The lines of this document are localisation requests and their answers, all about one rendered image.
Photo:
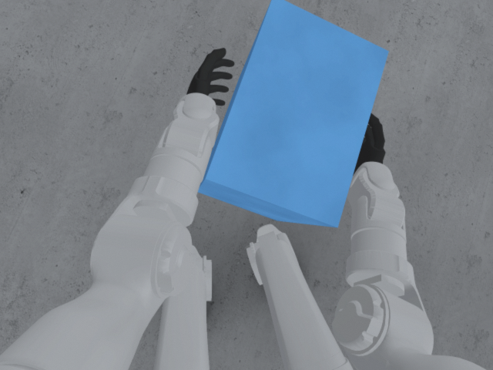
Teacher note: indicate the right robot forearm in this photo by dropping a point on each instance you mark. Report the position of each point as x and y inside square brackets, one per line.
[378, 253]

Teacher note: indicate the right robot upper arm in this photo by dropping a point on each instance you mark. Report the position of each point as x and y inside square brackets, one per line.
[380, 331]

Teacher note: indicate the right robot hand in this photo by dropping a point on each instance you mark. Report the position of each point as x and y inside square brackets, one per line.
[372, 149]

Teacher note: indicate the robot left thigh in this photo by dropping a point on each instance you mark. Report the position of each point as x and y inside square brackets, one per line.
[182, 342]

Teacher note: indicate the left robot forearm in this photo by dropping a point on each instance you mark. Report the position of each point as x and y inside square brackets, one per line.
[169, 186]

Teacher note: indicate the robot right shin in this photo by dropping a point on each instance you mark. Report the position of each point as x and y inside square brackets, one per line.
[280, 236]

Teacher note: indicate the carton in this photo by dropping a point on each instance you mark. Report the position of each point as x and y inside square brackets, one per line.
[292, 133]

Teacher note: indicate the left robot hand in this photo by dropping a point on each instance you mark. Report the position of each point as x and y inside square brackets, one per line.
[203, 77]

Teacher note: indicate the left robot upper arm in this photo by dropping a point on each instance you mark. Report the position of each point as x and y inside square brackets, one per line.
[137, 263]

